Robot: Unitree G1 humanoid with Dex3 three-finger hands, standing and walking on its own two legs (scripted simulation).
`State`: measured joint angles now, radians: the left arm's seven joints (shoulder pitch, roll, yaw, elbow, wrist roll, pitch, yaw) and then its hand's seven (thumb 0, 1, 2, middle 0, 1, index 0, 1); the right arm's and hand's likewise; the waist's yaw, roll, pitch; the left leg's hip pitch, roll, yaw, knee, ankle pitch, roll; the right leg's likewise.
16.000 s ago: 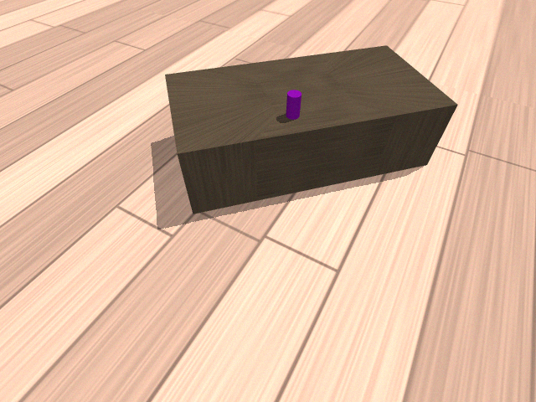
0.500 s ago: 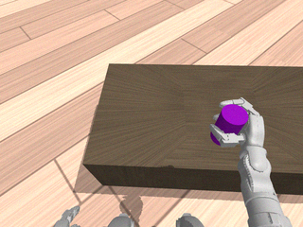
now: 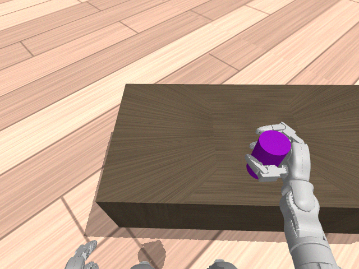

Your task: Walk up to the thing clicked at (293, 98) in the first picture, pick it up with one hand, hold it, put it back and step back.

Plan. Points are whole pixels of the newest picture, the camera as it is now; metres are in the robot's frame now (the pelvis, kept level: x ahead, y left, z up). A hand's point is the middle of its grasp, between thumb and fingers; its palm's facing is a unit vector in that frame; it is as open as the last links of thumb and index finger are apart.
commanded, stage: hold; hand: right
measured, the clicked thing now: (266, 156) +0.34 -0.18 +0.04
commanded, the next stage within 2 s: none
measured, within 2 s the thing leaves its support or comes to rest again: neither
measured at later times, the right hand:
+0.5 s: hand (266, 159) +0.33 -0.17 +0.06, palm faces +0.17 +0.99 +0.00, open 8.6 cm
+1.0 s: hand (265, 158) +0.33 -0.17 +0.07, palm faces +0.17 +0.98 +0.00, open 8.6 cm
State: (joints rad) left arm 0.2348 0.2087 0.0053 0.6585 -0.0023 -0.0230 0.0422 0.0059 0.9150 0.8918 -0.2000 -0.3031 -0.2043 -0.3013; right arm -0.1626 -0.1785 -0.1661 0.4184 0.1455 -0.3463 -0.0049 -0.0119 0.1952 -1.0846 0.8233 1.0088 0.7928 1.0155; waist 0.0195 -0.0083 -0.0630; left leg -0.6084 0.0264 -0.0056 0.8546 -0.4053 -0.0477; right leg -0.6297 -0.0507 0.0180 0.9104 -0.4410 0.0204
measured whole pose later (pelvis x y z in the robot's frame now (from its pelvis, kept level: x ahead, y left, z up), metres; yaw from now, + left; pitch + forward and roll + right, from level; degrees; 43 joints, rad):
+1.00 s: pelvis +0.00 +0.00 +0.01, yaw +0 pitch +7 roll +1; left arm 0.22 0.20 0.00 0.67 0.00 -0.04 0.05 0.01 0.91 0.90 -0.21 -0.31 -0.21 -0.31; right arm -0.11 -0.16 -0.15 0.36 0.15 -0.32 -0.01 -0.01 0.20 -1.08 0.82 1.01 0.79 1.02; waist 0.01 -0.01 -0.05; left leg -0.55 0.03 0.00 0.82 -0.39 -0.04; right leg -0.56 -0.05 0.02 0.86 -0.42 0.03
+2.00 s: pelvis -0.01 +0.00 +0.01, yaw +0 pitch +6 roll +1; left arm 0.23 0.20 0.00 0.68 0.01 -0.06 0.05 0.01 0.91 0.90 -0.20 -0.30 -0.21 -0.30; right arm -0.11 -0.16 -0.14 0.37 0.14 -0.33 -0.03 -0.01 0.20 -1.09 0.82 1.01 0.79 1.02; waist 0.01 -0.01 -0.05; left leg -0.55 0.03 -0.01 0.82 -0.38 -0.04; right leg -0.57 -0.05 0.02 0.87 -0.41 0.02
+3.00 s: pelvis -0.02 +0.01 -0.05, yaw +0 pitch +18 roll +1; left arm 0.20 0.22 0.02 0.68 0.04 -0.06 0.02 0.00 0.91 0.91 -0.20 -0.31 -0.21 -0.31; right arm -0.39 -0.21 -0.25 0.73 0.12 -0.52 0.03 -0.01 0.20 -1.09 0.82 1.02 0.79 1.03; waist 0.05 0.02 -0.10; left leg -0.96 0.03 -0.01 1.13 -0.48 -0.04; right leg -0.97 -0.05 0.03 1.16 -0.50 0.03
